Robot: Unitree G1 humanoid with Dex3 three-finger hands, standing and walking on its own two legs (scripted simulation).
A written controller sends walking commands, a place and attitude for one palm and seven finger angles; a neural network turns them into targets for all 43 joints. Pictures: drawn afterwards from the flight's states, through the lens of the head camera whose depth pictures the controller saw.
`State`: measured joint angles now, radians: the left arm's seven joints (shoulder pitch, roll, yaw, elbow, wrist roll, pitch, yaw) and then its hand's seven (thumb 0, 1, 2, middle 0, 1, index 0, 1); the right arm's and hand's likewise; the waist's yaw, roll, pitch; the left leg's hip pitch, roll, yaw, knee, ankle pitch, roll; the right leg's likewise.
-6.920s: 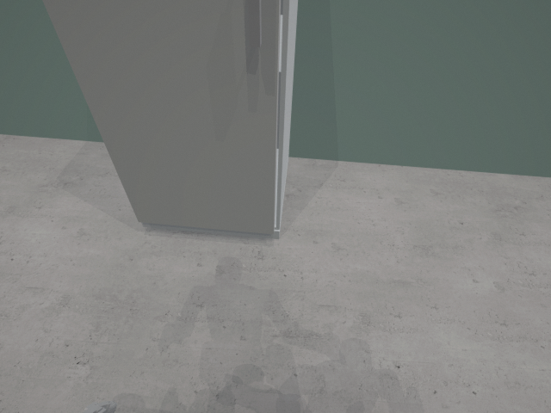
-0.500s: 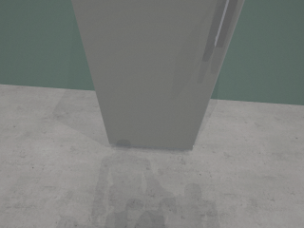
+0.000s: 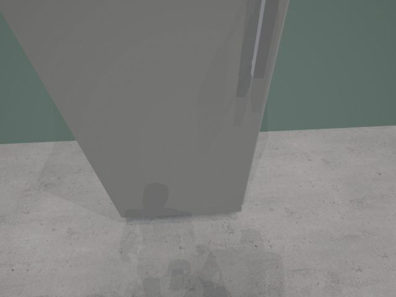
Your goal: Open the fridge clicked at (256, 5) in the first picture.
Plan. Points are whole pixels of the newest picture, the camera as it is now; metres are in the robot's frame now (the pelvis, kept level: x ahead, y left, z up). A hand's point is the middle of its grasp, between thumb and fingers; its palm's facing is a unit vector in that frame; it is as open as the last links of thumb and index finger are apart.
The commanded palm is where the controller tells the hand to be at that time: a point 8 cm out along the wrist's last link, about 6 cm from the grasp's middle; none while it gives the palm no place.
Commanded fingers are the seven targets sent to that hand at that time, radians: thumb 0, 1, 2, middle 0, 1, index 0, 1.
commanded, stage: take the last steps up to it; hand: right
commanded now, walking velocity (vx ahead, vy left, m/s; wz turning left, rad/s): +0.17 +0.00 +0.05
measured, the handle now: (264, 16) +0.60 -0.14 +0.28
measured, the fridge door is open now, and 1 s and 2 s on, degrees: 0 0 0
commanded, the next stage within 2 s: come to a stop and stand still in 0.10 s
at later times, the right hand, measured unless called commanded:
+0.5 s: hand (280, 289) +0.18 -0.18 -0.16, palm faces -0.02 +0.97 -0.23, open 7.4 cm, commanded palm none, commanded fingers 0.00 -0.90 -0.90 0.20 0.30 0.20 0.30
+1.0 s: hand out of the picture +0.08 -0.25 -0.16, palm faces +0.00 +0.97 -0.26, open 7.4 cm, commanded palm none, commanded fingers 0.00 -0.90 -0.90 0.20 0.30 0.20 0.30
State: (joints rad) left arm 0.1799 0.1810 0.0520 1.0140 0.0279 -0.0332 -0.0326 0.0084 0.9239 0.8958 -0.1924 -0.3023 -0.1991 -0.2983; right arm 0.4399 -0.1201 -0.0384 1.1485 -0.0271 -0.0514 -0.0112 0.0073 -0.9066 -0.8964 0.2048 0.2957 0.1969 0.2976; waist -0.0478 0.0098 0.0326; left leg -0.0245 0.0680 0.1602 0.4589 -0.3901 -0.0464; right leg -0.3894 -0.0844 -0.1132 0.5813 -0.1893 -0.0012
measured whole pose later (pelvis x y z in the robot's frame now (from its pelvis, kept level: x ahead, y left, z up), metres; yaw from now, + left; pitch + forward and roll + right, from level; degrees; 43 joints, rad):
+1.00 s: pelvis +0.06 -0.06 +0.00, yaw +3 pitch -3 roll -1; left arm 0.25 0.19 0.02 0.91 0.02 0.01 0.01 0.01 0.92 0.90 -0.20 -0.30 -0.20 -0.30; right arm 0.33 -0.18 -0.01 1.00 -0.02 0.03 -0.02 0.01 -0.91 -0.90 0.20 0.30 0.20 0.30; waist -0.02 -0.03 0.00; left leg -0.31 0.05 0.00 0.57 -0.21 -0.01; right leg -0.19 0.03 -0.14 0.54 -0.31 -0.07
